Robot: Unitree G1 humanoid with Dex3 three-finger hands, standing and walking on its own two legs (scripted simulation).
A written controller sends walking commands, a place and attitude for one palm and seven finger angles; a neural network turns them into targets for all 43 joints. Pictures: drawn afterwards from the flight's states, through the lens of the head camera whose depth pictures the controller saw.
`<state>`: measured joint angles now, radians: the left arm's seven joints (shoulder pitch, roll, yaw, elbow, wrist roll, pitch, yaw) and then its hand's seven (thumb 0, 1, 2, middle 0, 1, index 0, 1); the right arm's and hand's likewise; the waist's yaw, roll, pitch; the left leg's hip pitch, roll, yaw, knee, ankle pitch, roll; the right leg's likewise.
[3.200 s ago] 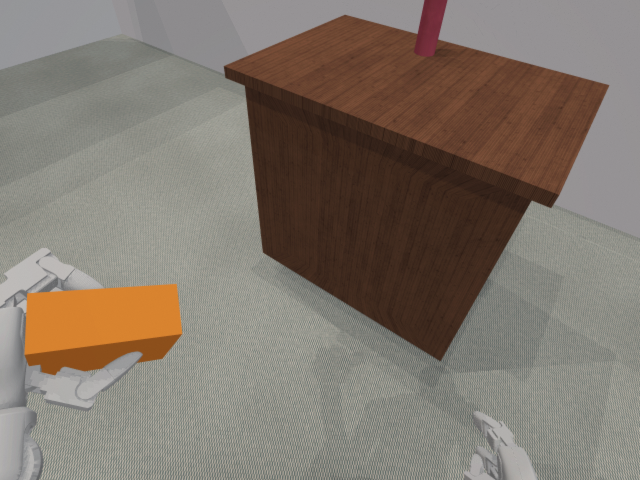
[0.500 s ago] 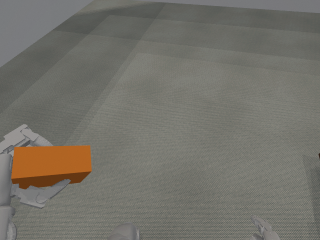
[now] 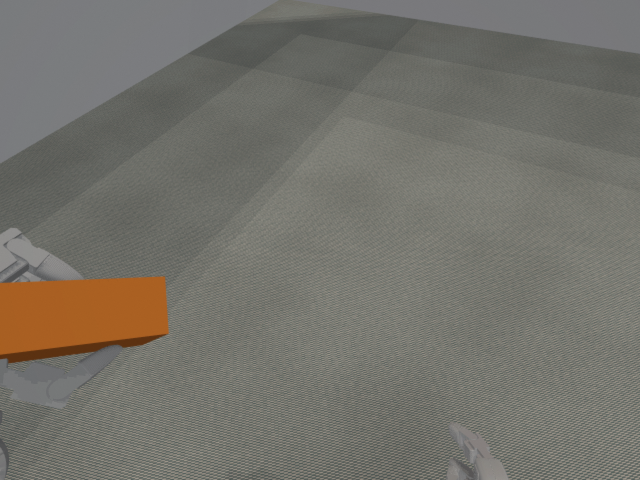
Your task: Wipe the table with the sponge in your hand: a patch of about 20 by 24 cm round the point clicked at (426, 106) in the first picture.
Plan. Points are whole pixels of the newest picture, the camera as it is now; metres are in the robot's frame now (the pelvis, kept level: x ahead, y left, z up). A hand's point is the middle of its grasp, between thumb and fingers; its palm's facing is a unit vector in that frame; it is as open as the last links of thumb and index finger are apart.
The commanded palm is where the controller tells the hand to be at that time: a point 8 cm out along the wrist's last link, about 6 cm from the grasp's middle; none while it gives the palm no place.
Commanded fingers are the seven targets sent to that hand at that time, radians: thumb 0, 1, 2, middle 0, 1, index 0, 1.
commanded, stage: walk around to get in front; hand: left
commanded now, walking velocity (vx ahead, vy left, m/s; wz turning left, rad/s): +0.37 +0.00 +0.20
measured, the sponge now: (106, 318) +0.21 +0.21 +0.18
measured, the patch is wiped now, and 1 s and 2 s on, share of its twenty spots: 0.00 0.00 0.00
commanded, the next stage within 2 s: turn to face it in 1.78 s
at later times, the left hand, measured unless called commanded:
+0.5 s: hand (112, 196) +0.35 +0.27 +0.19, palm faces +0.48 -0.77 -0.42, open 9.4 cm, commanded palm +0.28 +0.30 +0.18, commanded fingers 0.00 0.10 1.30 -1.20 -1.60 -1.20 -1.60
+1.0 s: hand (195, 141) +0.47 +0.22 +0.18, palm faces +0.48 -0.73 -0.49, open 9.4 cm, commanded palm +0.40 +0.26 +0.18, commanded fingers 0.00 0.10 1.30 -1.20 -1.60 -1.20 -1.60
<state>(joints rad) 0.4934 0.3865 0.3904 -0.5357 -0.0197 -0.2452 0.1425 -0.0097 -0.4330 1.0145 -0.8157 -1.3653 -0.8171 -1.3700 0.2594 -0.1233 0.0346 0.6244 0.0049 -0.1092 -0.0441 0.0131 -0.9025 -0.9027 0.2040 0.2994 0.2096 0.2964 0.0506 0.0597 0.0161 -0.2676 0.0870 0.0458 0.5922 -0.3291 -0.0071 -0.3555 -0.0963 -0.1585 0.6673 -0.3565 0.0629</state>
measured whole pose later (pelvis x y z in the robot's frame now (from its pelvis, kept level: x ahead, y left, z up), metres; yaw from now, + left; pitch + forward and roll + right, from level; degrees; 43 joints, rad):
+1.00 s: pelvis +0.30 -0.04 +0.01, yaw +10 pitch +0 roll +2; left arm 0.50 0.37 0.35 -0.52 -0.02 -0.22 0.14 -0.01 -0.43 1.02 -0.82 -1.36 -0.82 -1.36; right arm 0.17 -0.28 -0.05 0.62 0.00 -0.03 -0.05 0.02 -0.91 -0.90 0.20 0.30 0.20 0.30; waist -0.02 0.01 0.08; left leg -0.59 0.11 0.10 1.06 -0.30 -0.03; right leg -0.18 -0.09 -0.26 0.50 -0.32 -0.04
